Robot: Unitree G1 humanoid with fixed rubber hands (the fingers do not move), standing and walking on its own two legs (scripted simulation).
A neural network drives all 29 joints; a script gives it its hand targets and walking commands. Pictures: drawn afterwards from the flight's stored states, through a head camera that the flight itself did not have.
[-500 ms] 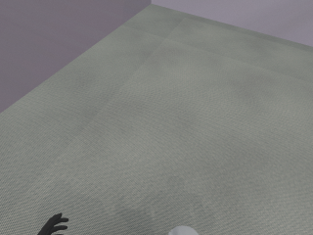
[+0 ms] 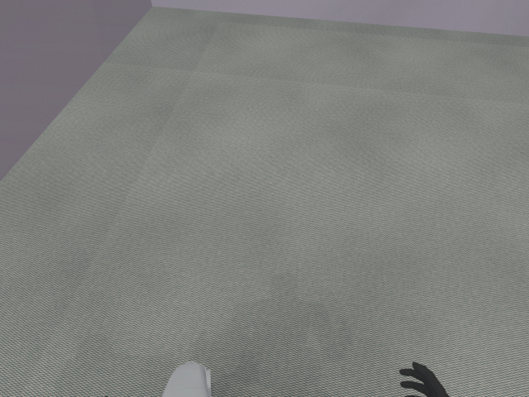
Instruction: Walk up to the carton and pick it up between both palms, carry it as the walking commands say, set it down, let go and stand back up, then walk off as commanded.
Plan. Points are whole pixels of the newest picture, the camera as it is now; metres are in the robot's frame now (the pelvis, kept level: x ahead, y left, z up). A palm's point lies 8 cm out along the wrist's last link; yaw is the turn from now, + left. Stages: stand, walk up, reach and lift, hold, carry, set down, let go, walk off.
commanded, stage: walk off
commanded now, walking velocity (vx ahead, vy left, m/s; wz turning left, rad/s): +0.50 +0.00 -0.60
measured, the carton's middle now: out of the picture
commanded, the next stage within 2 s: none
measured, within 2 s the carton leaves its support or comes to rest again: neither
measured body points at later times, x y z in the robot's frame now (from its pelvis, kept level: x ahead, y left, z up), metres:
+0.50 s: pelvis +0.28 +0.06 +0.00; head +0.32 +0.07 +0.45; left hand +0.47 +0.29 -0.13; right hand +0.26 -0.23 -0.11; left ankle +0.31 +0.15 -0.74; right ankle +0.21 -0.07 -0.65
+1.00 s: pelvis +0.50 -0.10 +0.00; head +0.52 -0.13 +0.45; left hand +0.72 +0.09 -0.13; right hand +0.43 -0.38 -0.12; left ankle +0.60 +0.06 -0.65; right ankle +0.48 -0.14 -0.74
